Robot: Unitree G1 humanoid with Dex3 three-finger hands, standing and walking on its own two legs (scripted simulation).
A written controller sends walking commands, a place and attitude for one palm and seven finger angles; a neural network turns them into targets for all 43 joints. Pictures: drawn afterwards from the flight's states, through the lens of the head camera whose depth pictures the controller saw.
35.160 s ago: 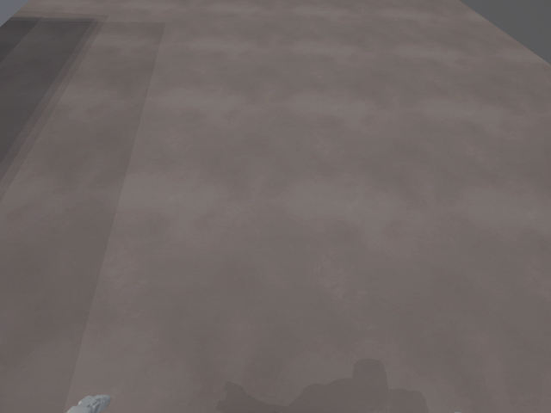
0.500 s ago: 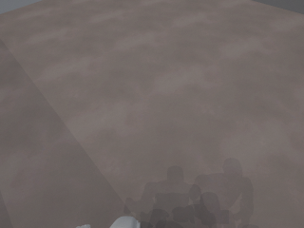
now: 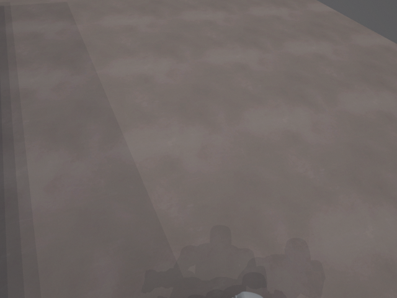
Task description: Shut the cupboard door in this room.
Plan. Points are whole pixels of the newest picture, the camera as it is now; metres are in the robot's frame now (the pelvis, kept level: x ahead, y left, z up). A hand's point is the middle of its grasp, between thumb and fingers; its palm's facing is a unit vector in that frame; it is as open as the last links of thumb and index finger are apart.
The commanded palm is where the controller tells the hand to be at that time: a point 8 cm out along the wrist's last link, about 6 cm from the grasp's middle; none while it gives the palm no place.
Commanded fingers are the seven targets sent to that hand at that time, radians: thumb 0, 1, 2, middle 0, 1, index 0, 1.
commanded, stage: turn or walk to find it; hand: left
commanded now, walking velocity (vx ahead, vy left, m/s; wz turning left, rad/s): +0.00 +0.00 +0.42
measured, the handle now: out of the picture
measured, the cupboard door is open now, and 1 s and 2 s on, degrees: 82 82 82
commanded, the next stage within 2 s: none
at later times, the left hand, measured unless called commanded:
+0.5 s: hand out of the picture +0.02 +0.15 -0.16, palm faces +0.24 -0.94 -0.26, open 7.4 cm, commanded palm none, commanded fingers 0.00 0.90 0.90 -0.20 -0.30 -0.20 -0.30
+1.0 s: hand out of the picture -0.05 +0.21 -0.17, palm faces +0.46 -0.85 -0.25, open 7.4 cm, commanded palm none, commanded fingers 0.00 0.90 0.90 -0.20 -0.30 -0.20 -0.30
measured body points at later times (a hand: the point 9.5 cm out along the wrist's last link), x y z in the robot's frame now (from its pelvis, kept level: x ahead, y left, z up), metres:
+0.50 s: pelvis -0.01 -0.05 +0.00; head +0.04 -0.07 +0.44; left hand +0.01 +0.19 -0.14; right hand +0.07 -0.30 -0.17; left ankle -0.08 +0.10 -0.66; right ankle +0.00 -0.14 -0.74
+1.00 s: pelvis -0.02 -0.01 +0.00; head +0.01 +0.01 +0.44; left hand -0.08 +0.25 -0.15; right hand +0.17 -0.19 -0.14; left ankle -0.08 +0.08 -0.74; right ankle +0.03 -0.15 -0.69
